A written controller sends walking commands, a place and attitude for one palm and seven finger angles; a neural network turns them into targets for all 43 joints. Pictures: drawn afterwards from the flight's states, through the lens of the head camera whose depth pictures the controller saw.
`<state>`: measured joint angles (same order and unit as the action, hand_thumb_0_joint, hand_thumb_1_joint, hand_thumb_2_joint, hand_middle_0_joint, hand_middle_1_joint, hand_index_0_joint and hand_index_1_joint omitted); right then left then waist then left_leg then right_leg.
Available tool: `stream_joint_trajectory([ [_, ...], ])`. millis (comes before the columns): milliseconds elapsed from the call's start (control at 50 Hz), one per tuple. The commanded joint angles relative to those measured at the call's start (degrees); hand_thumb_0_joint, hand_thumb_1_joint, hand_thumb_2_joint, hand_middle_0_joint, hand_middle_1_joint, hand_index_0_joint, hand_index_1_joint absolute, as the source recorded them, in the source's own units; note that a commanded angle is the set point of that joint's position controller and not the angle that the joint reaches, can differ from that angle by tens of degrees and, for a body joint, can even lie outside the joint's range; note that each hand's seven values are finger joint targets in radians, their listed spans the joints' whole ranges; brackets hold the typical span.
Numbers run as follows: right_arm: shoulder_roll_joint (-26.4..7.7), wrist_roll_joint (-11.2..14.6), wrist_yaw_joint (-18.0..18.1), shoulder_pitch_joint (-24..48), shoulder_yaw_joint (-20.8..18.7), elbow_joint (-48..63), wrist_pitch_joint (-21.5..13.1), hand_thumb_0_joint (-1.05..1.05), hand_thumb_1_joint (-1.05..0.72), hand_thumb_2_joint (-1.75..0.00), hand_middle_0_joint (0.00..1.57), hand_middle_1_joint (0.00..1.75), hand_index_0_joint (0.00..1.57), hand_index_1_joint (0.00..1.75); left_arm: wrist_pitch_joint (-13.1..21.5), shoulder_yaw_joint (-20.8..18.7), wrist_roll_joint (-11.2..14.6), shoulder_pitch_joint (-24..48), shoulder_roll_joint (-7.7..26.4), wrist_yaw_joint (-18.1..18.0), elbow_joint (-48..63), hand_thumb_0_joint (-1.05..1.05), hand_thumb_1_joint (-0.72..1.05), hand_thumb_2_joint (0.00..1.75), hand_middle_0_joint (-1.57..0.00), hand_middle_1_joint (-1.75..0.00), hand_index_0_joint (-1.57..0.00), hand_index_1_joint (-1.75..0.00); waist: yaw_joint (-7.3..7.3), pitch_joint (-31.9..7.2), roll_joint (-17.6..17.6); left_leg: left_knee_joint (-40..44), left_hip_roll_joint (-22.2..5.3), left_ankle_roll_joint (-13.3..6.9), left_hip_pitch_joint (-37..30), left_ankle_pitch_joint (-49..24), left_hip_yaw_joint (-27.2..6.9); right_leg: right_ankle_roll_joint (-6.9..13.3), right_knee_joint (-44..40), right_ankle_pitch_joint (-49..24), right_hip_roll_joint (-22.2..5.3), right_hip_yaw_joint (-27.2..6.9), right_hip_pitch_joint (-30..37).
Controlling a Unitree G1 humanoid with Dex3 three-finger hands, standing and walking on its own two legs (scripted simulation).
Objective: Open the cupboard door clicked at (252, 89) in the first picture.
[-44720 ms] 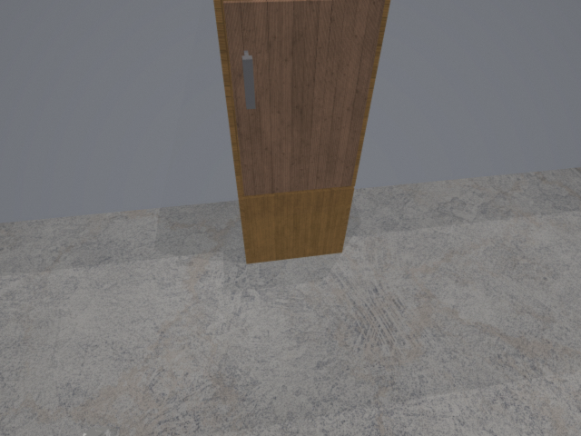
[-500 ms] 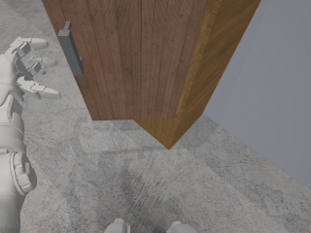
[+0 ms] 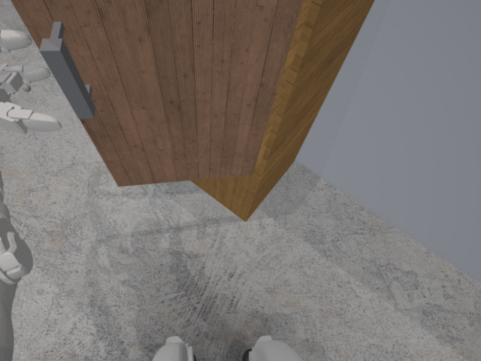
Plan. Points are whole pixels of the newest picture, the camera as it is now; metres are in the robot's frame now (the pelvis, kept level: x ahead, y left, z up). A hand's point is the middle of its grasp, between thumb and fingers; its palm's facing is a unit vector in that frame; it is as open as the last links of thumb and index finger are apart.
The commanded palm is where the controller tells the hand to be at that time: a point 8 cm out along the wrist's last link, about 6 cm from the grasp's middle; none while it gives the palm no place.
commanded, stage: move the hooked fingers beside the handle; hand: left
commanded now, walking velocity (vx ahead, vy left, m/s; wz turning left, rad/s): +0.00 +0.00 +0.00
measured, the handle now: (73, 72) +0.54 +0.22 +0.11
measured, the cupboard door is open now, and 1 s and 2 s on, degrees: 46 46 46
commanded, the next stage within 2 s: slide the fingers in behind the handle in 0.98 s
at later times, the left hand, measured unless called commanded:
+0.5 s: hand (27, 101) +0.48 +0.27 +0.12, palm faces +0.05 -1.00 +0.02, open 14.0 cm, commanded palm +0.47 +0.31 +0.11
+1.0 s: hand (19, 105) +0.48 +0.28 +0.11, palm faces +0.06 -1.00 +0.00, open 14.0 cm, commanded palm +0.47 +0.32 +0.11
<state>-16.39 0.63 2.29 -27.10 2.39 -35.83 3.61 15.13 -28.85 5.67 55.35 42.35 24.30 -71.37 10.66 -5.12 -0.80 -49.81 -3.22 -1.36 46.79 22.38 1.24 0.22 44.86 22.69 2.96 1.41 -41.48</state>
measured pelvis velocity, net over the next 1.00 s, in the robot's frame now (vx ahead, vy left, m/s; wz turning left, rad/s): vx -0.02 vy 0.00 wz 0.02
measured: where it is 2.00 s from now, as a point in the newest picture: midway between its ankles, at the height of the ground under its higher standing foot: outside the picture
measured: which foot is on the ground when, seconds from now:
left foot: down 0.00-1.00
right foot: down 0.00-1.00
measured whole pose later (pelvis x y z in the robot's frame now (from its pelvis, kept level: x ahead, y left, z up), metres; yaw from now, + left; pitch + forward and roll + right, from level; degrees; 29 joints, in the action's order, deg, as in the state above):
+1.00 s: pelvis -0.02 +0.00 +0.00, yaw +1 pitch +18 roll -4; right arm -16.9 1.0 2.8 -25.8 2.7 -35.7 3.6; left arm 15.5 -26.9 5.9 55.1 42.2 24.2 -72.4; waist 10.5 -4.7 -0.8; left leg -51.9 -2.9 -1.4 48.3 21.9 -0.2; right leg 0.3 46.6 22.6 2.8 2.8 -42.2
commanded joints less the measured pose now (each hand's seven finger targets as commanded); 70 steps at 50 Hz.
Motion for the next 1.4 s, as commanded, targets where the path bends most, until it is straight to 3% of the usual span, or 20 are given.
stream_joint_trajectory([
  [0,-11.4,-0.2,0.8,-8.5,-4.3,3.7,-0.3,0.0,-0.9,-0.9,0.2,0.3,0.2,0.3,2.6,-2.4,1.5,18.8,17.2,0.5,12.4,0.0,-0.5,0.3,-0.3,-1.2,-0.3,-1.2,-2.67,-26.1,-9.5,3.0,1.2,-0.9,-25.3,-28.8,-3.0,0.3,-3.5,-25.0,1.2,0.4,6.6],
  [80,-10.9,-0.3,0.5,-7.7,-4.5,3.9,-0.1,0.0,-0.9,-0.9,0.2,0.3,0.2,0.3,5.2,-2.6,2.0,22.1,17.1,-0.5,19.4,0.0,-0.5,0.3,-0.3,-1.2,-0.3,-1.2,-2.39,-28.0,-11.8,2.4,1.0,-0.6,-28.8,-32.2,-3.6,0.4,-2.9,-26.2,1.5,0.4,6.0],
  [140,-11.0,-0.1,0.4,-7.1,-4.5,3.2,0.0,0.0,-0.9,-0.9,0.2,0.3,0.2,0.3,5.6,-2.3,2.4,21.8,16.2,-0.7,17.6,0.0,-0.5,0.3,-0.3,-1.2,-0.3,-1.2,-1.64,-25.3,-10.1,2.5,0.8,-0.5,-28.2,-29.8,-3.9,0.5,-3.4,-24.0,1.5,0.7,4.7],
  [200,-10.7,-0.1,0.5,-6.5,-4.5,3.1,-0.1,0.0,-0.9,-0.9,0.2,0.3,0.2,0.3,5.0,0.9,2.6,21.5,11.9,-0.1,17.4,0.0,-0.5,0.3,-0.3,-1.2,-0.3,-1.2,-1.61,-25.9,-13.0,2.5,0.7,-0.1,-30.8,-32.0,-4.7,0.7,-3.2,-23.2,1.4,1.1,2.9],
  [260,-10.8,0.0,0.6,-6.5,-4.2,2.6,-0.1,0.0,-0.9,-0.9,0.2,0.3,0.2,0.3,3.3,3.1,2.8,21.2,9.3,0.2,13.8,0.0,-0.5,0.3,-0.3,-1.2,-0.3,-1.2,-0.72,-21.8,-10.3,2.9,0.8,-0.3,-28.8,-29.3,-5.0,0.8,-3.7,-21.1,1.2,1.5,1.4],
  [340,-11.1,-0.1,0.8,-6.1,-4.2,2.9,-0.4,0.0,-0.9,-0.9,0.2,0.3,0.2,0.3,2.9,2.1,2.6,22.4,10.9,-0.7,13.9,0.0,-0.5,0.3,-0.3,-1.2,-0.3,-1.2,-0.9,-22.9,-7.7,3.1,0.9,-0.3,-27.2,-26.9,-5.4,0.7,-3.3,-20.2,0.9,1.5,2.1],
  [380,-10.9,-0.3,0.7,-6.0,-4.1,2.9,-0.6,0.0,-0.9,-0.9,0.2,0.3,0.2,0.3,4.1,1.3,2.6,24.2,11.7,-1.4,15.9,0.0,-0.5,0.3,-0.3,-1.2,-0.3,-1.2,-1.23,-25.4,-10.5,2.6,0.8,0.1,-29.5,-28.7,-5.6,0.8,-2.8,-20.4,0.8,1.3,1.5],
  [400,-10.6,-0.3,0.6,-5.4,-4.0,3.0,-0.7,0.0,-0.9,-0.9,0.2,0.3,0.2,0.3,4.5,2.7,2.4,25.2,10.0,-1.7,15.9,0.0,-0.5,0.3,-0.3,-1.2,-0.3,-1.2,-0.64,-24.4,-11.2,2.5,0.9,0.1,-29.4,-27.8,-5.5,0.7,-2.9,-19.8,0.9,1.2,0.8],
  [520,-11.2,-0.2,0.7,-5.4,-3.5,3.1,-1.0,0.0,-0.9,-0.9,0.2,0.3,0.2,0.3,5.1,-0.5,1.2,25.0,15.0,-3.4,12.3,0.0,-0.5,0.3,-0.3,-1.2,-0.3,-1.2,-0.83,-23.4,-7.2,2.9,1.1,-0.5,-24.1,-21.4,-5.1,0.5,-3.0,-17.3,0.8,0.7,2.9],
  [620,-11.1,-0.1,1.0,-5.8,-3.4,3.5,-1.1,0.0,-0.9,-0.9,0.2,0.3,0.2,0.3,4.9,-0.1,0.0,25.3,16.4,-2.6,12.3,0.0,-0.5,0.3,-0.3,-1.2,-0.3,-1.2,-0.99,-24.7,-9.8,2.7,1.3,-0.6,-23.7,-20.9,-4.6,0.5,-3.0,-17.4,0.7,0.3,3.3],
  [720,-11.2,0.0,1.1,-6.1,-3.6,3.6,-0.9,0.0,-0.9,-0.9,0.2,0.3,0.2,0.3,5.5,-0.8,2.0,23.2,16.3,-0.4,13.5,0.0,-0.5,0.3,-0.3,-1.2,-0.3,-1.2,-1.47,-25.9,-9.3,2.8,1.2,-0.7,-23.8,-21.6,-4.0,0.5,-3.2,-19.1,1.1,0.1,5.3],
  [820,-11.5,0.3,1.3,-6.5,-3.6,3.3,-0.7,0.0,-0.9,-0.9,0.2,0.3,0.2,0.3,3.5,0.0,2.5,21.6,15.6,0.8,9.4,0.0,-0.5,0.3,-0.3,-1.2,-0.3,-1.2,-0.69,-20.0,-5.7,3.6,1.3,-1.4,-18.7,-16.7,-3.6,0.2,-4.3,-16.2,0.9,0.0,4.6],
  [900,-11.4,0.2,1.6,-6.6,-3.4,3.0,-0.9,0.0,-0.9,-0.9,0.2,0.3,0.2,0.3,3.9,1.1,1.3,24.4,15.9,0.0,10.0,0.0,-0.5,0.3,-0.3,-1.2,-0.3,-1.2,-0.08,-18.8,-8.8,3.5,1.3,-1.2,-19.2,-15.2,-4.2,0.4,-4.3,-13.1,0.8,0.1,1.4],
  [980,-11.7,-0.3,1.5,-7.2,-3.8,2.6,-1.5,0.0,-0.9,-0.9,0.2,0.3,0.2,0.3,6.6,-0.8,1.8,27.8,17.6,-0.8,15.1,0.0,-0.5,0.3,-0.3,-1.2,-0.3,-1.2,-0.41,-26.4,-12.1,2.7,0.9,-0.6,-25.5,-18.4,-5.3,0.7,-3.3,-13.2,1.1,0.3,0.7],
  [1040,-11.4,-0.2,1.3,-7.0,-3.7,2.1,-1.8,0.0,-0.9,-0.9,0.2,0.3,0.2,0.3,6.2,0.6,2.1,28.5,15.5,-0.5,14.1,0.0,-0.5,0.3,-0.3,-1.2,-0.3,-1.2,0.2,-26.3,-12.2,2.3,1.0,-0.6,-25.4,-19.2,-5.1,0.5,-3.3,-14.5,1.1,0.3,0.9],
  [1080,-11.5,-0.1,1.4,-7.3,-3.6,2.1,-1.5,0.0,-0.9,-0.9,0.2,0.3,0.2,0.3,5.1,-0.4,1.6,26.4,17.0,-0.5,12.2,0.0,-0.5,0.3,-0.3,-1.2,-0.3,-1.2,-0.34,-26.1,-11.7,2.2,0.9,-0.6,-24.7,-20.6,-5.0,0.6,-2.9,-15.8,1.0,0.4,1.3],
  [1180,-11.0,-0.5,0.6,-7.1,-4.1,3.0,-1.4,0.0,-0.9,-0.9,0.2,0.3,0.2,0.3,3.7,1.7,1.8,23.2,12.2,-1.5,16.3,0.0,-0.5,0.3,-0.3,-1.2,-0.3,-1.2,-1.59,-27.9,-13.6,2.3,0.5,0.2,-29.7,-26.9,-5.5,0.8,-2.7,-18.1,1.3,1.5,0.3],
  [1240,-10.7,-0.4,0.2,-6.5,-4.1,3.3,-1.2,0.0,-0.9,-0.9,0.2,0.3,0.2,0.3,3.5,3.4,2.9,23.0,8.4,-2.5,16.8,0.0,-0.5,0.3,-0.3,-1.2,-0.3,-1.2,-0.8,-24.6,-10.2,2.7,0.5,-0.2,-27.8,-25.2,-5.3,0.6,-3.2,-18.0,1.4,1.7,0.8],
  [1320,-10.8,-0.4,0.1,-6.6,-4.2,3.0,-1.2,0.0,-0.9,-0.9,0.2,0.3,0.2,0.3,3.3,2.3,2.5,23.1,8.8,-4.4,14.8,0.0,-0.5,0.3,-0.3,-1.2,-0.3,-1.2,-0.6,-21.7,-6.5,3.3,0.7,-0.5,-24.6,-22.4,-5.1,0.5,-3.4,-17.2,1.3,1.5,1.6],
  [1380,-10.4,-0.7,-0.2,-6.3,-4.2,3.3,-1.4,0.0,-0.9,-0.9,0.2,0.3,0.2,0.3,4.8,1.9,1.3,23.5,9.1,-5.9,17.8,0.0,-0.5,0.3,-0.3,-1.2,-0.3,-1.2,-1.87,-25.1,-11.3,2.8,1.0,0.0,-27.6,-25.9,-5.3,0.9,-2.4,-18.7,1.1,1.3,1.7],
])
